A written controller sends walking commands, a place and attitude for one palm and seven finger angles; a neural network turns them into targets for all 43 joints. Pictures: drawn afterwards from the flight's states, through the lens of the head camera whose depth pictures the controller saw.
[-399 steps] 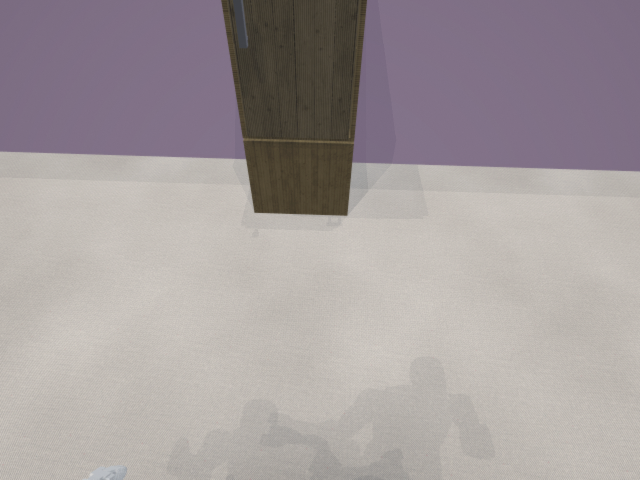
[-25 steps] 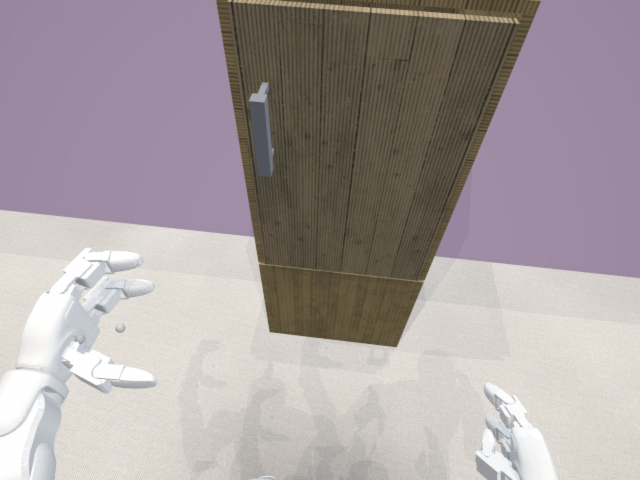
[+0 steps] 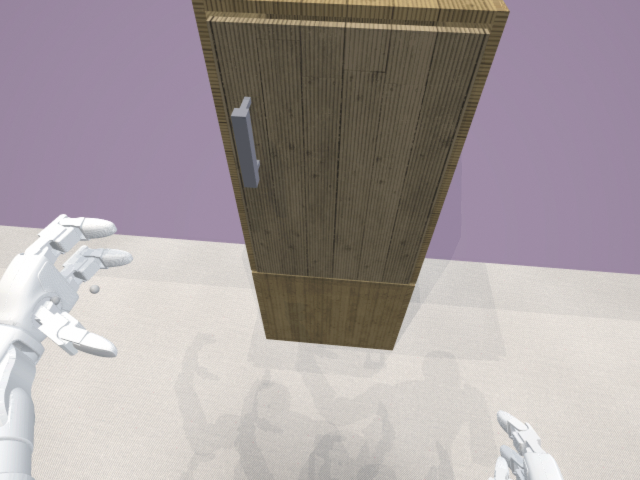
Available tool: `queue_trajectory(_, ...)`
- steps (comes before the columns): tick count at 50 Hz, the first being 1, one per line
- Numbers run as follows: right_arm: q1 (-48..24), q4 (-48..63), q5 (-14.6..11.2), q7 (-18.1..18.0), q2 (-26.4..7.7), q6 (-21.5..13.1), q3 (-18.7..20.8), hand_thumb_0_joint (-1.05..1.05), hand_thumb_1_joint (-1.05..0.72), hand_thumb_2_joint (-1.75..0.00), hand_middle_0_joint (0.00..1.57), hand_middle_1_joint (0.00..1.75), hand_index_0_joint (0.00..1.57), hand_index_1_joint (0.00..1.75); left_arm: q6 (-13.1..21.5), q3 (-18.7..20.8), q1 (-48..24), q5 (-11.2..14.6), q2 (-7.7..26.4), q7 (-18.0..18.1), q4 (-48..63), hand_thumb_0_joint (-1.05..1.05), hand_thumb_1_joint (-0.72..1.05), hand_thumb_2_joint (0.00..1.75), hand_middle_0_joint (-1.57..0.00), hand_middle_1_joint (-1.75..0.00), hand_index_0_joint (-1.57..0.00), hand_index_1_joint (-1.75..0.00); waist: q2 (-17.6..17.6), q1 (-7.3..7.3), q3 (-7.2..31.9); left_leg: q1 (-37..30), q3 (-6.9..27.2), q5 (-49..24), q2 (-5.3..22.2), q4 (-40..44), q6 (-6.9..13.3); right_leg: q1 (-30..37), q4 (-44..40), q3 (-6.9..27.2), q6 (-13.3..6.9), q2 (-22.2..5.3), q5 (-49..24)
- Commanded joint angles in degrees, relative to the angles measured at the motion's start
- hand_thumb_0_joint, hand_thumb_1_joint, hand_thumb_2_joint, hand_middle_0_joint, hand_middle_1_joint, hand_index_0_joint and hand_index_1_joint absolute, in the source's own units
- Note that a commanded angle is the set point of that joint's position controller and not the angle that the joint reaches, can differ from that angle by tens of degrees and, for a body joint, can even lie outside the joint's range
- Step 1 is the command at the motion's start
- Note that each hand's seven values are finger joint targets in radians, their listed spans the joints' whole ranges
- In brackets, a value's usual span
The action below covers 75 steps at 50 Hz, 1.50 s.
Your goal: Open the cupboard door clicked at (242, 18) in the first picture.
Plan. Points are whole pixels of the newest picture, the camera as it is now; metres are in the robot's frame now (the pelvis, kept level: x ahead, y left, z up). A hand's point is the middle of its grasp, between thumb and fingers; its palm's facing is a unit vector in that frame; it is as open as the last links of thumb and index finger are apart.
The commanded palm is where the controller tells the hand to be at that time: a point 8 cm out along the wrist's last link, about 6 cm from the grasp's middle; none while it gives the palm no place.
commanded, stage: raise the hand with hooked fingers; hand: left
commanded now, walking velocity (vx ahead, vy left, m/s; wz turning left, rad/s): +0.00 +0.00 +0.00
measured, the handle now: (249, 143) +0.60 +0.16 +0.09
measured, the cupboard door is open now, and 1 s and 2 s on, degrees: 0 0 0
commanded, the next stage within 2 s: move the hooked fingers beside the handle in 0.36 s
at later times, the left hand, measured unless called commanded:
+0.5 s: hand (102, 293) +0.29 +0.27 +0.10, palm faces +0.01 -1.00 -0.02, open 14.0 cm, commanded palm +0.27 +0.31 +0.11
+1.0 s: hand (140, 236) +0.38 +0.26 +0.10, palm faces -0.03 -1.00 +0.01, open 14.0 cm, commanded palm +0.36 +0.30 +0.10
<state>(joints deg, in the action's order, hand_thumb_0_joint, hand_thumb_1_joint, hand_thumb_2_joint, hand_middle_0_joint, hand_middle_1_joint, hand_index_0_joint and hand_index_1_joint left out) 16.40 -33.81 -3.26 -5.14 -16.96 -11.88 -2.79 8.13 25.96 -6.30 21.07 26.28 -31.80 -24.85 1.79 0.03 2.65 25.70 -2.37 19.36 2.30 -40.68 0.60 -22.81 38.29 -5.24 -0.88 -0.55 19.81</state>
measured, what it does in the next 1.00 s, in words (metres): stands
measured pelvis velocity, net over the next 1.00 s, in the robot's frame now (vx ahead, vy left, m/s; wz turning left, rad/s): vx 0.00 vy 0.00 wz -0.02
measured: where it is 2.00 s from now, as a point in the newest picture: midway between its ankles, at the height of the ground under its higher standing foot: outside the picture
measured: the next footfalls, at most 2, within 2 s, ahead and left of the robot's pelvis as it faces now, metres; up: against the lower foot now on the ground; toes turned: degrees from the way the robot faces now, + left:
none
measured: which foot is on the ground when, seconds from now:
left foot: down 0.00-1.00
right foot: down 0.00-1.00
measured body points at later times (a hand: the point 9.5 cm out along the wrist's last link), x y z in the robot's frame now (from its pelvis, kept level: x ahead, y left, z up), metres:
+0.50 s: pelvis +0.00 +0.00 +0.00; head +0.02 -0.01 +0.45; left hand +0.29 +0.32 +0.11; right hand +0.16 -0.25 -0.08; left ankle +0.02 +0.11 -0.72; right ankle +0.00 -0.11 -0.72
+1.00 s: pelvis +0.00 +0.00 +0.00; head +0.05 +0.01 +0.44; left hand +0.38 +0.31 +0.10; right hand +0.10 -0.27 -0.10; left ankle +0.02 +0.11 -0.72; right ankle +0.00 -0.11 -0.72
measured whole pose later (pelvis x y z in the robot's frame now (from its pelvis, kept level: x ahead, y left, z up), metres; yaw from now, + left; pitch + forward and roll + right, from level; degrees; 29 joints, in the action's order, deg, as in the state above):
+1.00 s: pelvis +0.00 +0.00 +0.00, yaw -1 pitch +8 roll -1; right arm 19.4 -34.2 -3.0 -4.5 -17.1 -7.1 -2.3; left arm 11.8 24.9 -24.5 16.3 28.1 -29.3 -42.7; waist 0.9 -2.4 2.9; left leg 30.6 -3.1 20.2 2.6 -42.8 0.8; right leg -28.1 40.5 -4.2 -0.7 -0.3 20.3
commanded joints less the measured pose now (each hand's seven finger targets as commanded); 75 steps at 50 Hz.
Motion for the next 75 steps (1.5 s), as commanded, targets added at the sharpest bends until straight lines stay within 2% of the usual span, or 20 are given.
queue_trajectory(1, -3.96, 9.58, 0.02, -0.47, -7.29, -3.24, 3.33, 0.0, -0.9, -0.9, 0.2, 0.3, 0.2, 0.3, 3.48, 5.32, -11.83, 1.8, 15.41, 0.04, 12.78, 0.0, -0.5, 0.3, -0.3, -1.2, -0.3, -1.2, 1.14, 1.4, 12.37, -6.86, 2.81, -13.34, -2.41, 5.05, 1.12, 4.22, -4.91, 3.77, -0.58, 1.41, -14.99)
queue_trajectory(7, -3.95, 9.39, -0.02, -0.78, -6.9, -3.07, 3.36, 0.0, -0.9, -0.9, 0.2, 0.3, 0.2, 0.3, 4.89, 6.03, -13.76, 1.12, 16.14, 1.59, 14.63, 0.0, -0.5, 0.3, -0.3, -1.2, -0.3, -1.2, 3.65, 0.9, 12.36, -7.19, 2.28, -11.67, -2.34, 5.17, 1.18, 3.8, -5.34, 4.51, -0.35, 1.22, -13.45)
queue_trajectory(23, -3.96, 9.06, -0.25, -1.27, -6.87, -3.07, 3.02, 0.0, -0.9, -0.9, 0.2, 0.3, 0.2, 0.3, 3.96, 4.52, -13.28, 1.32, 14.49, 0.44, 11.64, 0.0, -0.5, 0.3, -0.3, -1.2, -0.3, -1.2, 1.5, 0.57, 12.71, -7.39, 2.48, -11.9, -2.38, 5.15, 1.14, 3.49, -5.19, 4.06, -0.07, 1.27, -14.73)
queue_trajectory(26, -3.67, 8.33, -0.24, -1.68, -7.05, -2.82, 2.77, 0.0, -0.9, -0.9, 0.2, 0.3, 0.2, 0.3, 4.29, 2.31, -21.2, 1.06, 13.61, 0.6, 10.38, 0.0, -0.5, 0.3, -0.3, -1.2, -0.3, -1.2, 1.05, -0.9, 10.67, -7.23, 2.97, -10.11, -2.32, 5.02, 1.07, 1.06, -5.27, 3.78, -0.21, 1.67, -12.41)
queue_trajectory(30, -2.76, 6.94, -0.38, -2.21, -7.3, -2.27, 2.79, 0.0, -0.9, -0.9, 0.2, 0.3, 0.2, 0.3, 4.56, 0.42, -28.83, -1.11, 14.15, 1.15, 4.58, 0.0, -0.5, 0.3, -0.3, -1.2, -0.3, -1.2, 2.55, -2.15, 11.11, -6.57, 3.19, -7.39, -2.36, 4.85, 1.06, -1.05, -5.42, 4.07, -0.2, 1.11, -8.99)
queue_trajectory(31, -2.7, 6.89, -0.32, -2.22, -7.42, -2.08, 2.69, 0.0, -0.9, -0.9, 0.2, 0.3, 0.2, 0.3, 4.75, 0.35, -31.18, -0.94, 14.75, 1.14, 3.83, 0.0, -0.5, 0.3, -0.3, -1.2, -0.3, -1.2, 1.05, -2.2, 11.62, -6.27, 3.33, -7.66, -2.39, 4.42, 1.16, -0.41, -5.31, 4.56, -0.27, 1.27, -9.21)
queue_trajectory(32, -2.46, 6.64, -0.28, -2.19, -7.5, -1.93, 2.9, 0.0, -0.9, -0.9, 0.2, 0.3, 0.2, 0.3, 5.21, 1.56, -31.4, -1.38, 16.37, 1.32, 3.52, 0.0, -0.5, 0.3, -0.3, -1.2, -0.3, -1.2, 2.54, -1.58, 13.79, -6.66, 3.27, -8.48, -2.33, 4.45, 1.04, 0.74, -4.96, 4.56, -0.37, 1.06, -9.98)
queue_trajectory(33, -2.48, 7.08, -0.19, -2.03, -7.27, -1.84, 2.75, 0.0, -0.9, -0.9, 0.2, 0.3, 0.2, 0.3, 5.36, 0.2, -30.78, -1.67, 14.76, 1.33, 3.01, 0.0, -0.5, 0.3, -0.3, -1.2, -0.3, -1.2, 2.59, -1.35, 15.01, -7.06, 3.22, -9.11, -2.48, 4.37, 1.1, 1.23, -4.54, 4.41, -0.41, 1.02, -10.89)
queue_trajectory(35, -1.83, 6.62, -0.11, -1.82, -7.55, -1.33, 2.85, 0.0, -0.9, -0.9, 0.2, 0.3, 0.2, 0.3, 5.62, 2.36, -31.03, -2.21, 17.26, 1.86, 0.02, 0.0, -0.5, 0.3, -0.3, -1.2, -0.3, -1.2, 2.74, -1.06, 15.45, -6.22, 3.2, -9.76, -2.41, 4.08, 1.03, 1.48, -4.16, 4.38, -0.49, 1.04, -11.78)
queue_trajectory(36, -1.43, 6.42, 0.02, -1.65, -7.85, -0.82, 2.72, 0.0, -0.9, -0.9, 0.2, 0.3, 0.2, 0.3, 5.41, 3.8, -31.04, -1.94, 18.94, 1.95, -2.71, 0.0, -0.5, 0.3, -0.3, -1.2, -0.3, -1.2, 0.29, -0.78, 14.78, -4.49, 3.16, -9.92, -2.38, 3.65, 1.04, 2.38, -3.97, 4.66, -0.48, 1.18, -12.14)
queue_trajectory(38, -1.3, 6.77, -0.11, -1.39, -7.71, -0.26, 2.8, 0.0, -0.9, -0.9, 0.2, 0.3, 0.2, 0.3, 5.48, 2.03, -33.25, -2.52, 17.4, 1.79, -4.07, 0.0, -0.5, 0.3, -0.3, -1.2, -0.3, -1.2, 2.45, -1.22, 14.62, -4.16, 2.68, -10.17, -2.39, 3.69, 1.05, 1.42, -3.57, 4.62, -0.36, 0.98, -13.11)
queue_trajectory(41, 0.01, 7.17, 0.1, -0.94, -8.26, 0.69, 3.05, 0.0, -0.9, -0.9, 0.2, 0.3, 0.2, 0.3, 6.02, 4.01, -33.97, -2.74, 20.12, 1.91, -6.05, 0.0, -0.5, 0.3, -0.3, -1.2, -0.3, -1.2, 2.16, -0.39, 16.54, -3.9, 2.87, -12.28, -2.32, 3.1, 0.97, 2.56, -2.46, 4.44, -0.74, 1.39, -15.15)
queue_trajectory(45, 1.53, 7.27, 0.07, -0.33, -8.1, 1.58, 3.65, 0.0, -0.9, -0.9, 0.2, 0.3, 0.2, 0.3, 7.27, 2.2, -35.89, -3.23, 18.13, 2.11, -4.59, 0.0, -0.5, 0.3, -0.3, -1.2, -0.3, -1.2, 3.71, -1.35, 18.53, -6.24, 2.81, -15.62, -1.97, 2.84, 1.01, 0.99, -1.72, 3.61, -0.63, 1.74, -18.22)
queue_trajectory(47, 2.27, 7.14, 0.11, -0.21, -8.36, 2.14, 3.86, 0.0, -0.9, -0.9, 0.2, 0.3, 0.2, 0.3, 7.23, 3.07, -36.86, -2.81, 18.82, 2.15, -5.69, 0.0, -0.5, 0.3, -0.3, -1.2, -0.3, -1.2, 1.79, -1.56, 18.75, -5.65, 2.7, -16.13, -1.9, 2.53, 1.12, 1.5, -1.61, 3.85, -0.51, 1.92, -19.38)
queue_trajectory(51, 3.21, 6.61, 0.11, -0.13, -8.57, 3.09, 3.94, 0.0, -0.9, -0.9, 0.2, 0.3, 0.2, 0.3, 7.21, 0.01, -41.7, -3.68, 16.44, 3.09, -6.8, 0.0, -0.5, 0.3, -0.3, -1.2, -0.3, -1.2, 2.82, -2.68, 17.31, -6.26, 3.41, -14.83, -1.8, 2.85, 1.01, -1.7, -1.61, 3.04, -0.82, 2.25, -16.17)
queue_trajectory(55, 4.63, 5.53, 0.39, 0.01, -8.54, 3.95, 4.12, 0.0, -0.9, -0.9, 0.2, 0.3, 0.2, 0.3, 8.04, -0.56, -44.72, -5.25, 16.38, 4.94, -8.71, 0.0, -0.5, 0.3, -0.3, -1.2, -0.3, -1.2, 4.03, -3.11, 19.63, -8.05, 3.92, -15.56, -1.55, 2.77, 0.81, -2.98, -1.44, 2.84, -0.76, 2.13, -15.68)
queue_trajectory(56, 4.98, 5.21, 0.49, -0.03, -8.76, 4.25, 4.01, 0.0, -0.9, -0.9, 0.2, 0.3, 0.2, 0.3, 8.21, -0.33, -46.54, -5.11, 16.73, 5.26, -9.97, 0.0, -0.5, 0.3, -0.3, -1.2, -0.3, -1.2, 1.79, -3.53, 18.67, -7.06, 3.98, -15.68, -1.57, 2.36, 0.99, -2.88, -1.38, 2.89, -0.79, 2.34, -16.02)
queue_trajectory(63, 6.78, 3.72, 0.87, 0.43, -8.79, 6.12, 3.87, 0.0, -0.9, -0.9, 0.2, 0.3, 0.2, 0.3, 10.35, -1.1, -55.14, -7.85, 18.17, 6.85, -17.91, 0.0, -0.5, 0.3, -0.3, -1.2, -0.3, -1.2, 4.0, -4.76, 20.4, -6.53, 4.02, -14.96, -1.34, 1.27, 0.83, -5.34, -0.42, 3.17, -0.55, 2.23, -15.23)
queue_trajectory(65, 7.66, 3.42, 1.04, 0.57, -9.11, 6.68, 3.95, 0.0, -0.9, -0.9, 0.2, 0.3, 0.2, 0.3, 11.06, 1.62, -55.02, -8.27, 21.43, 7.12, -20.71, 0.0, -0.5, 0.3, -0.3, -1.2, -0.3, -1.2, 2.86, -4.06, 21.28, -5.17, 3.98, -15.94, -1.3, 0.92, 0.86, -3.8, 0.12, 3.34, -0.6, 2.23, -16.65)
queue_trajectory(75, 9.98, 2.75, 1.21, 0.97, -9.35, 9.59, 4.15, 0.0, -0.9, -0.9, 0.2, 0.3, 0.2, 0.3, 12.41, 0.01, -62.02, -9.43, 21.77, 6.28, -26.93, 0.0, -0.5, 0.3, -0.3, -1.2, -0.3, -1.2, 3.51, -6.51, 21.95, -2.81, 3.13, -15.72, -1.17, -1.09, 1.42, -6.18, 0.75, 3.96, -0.07, 2.56, -17.59)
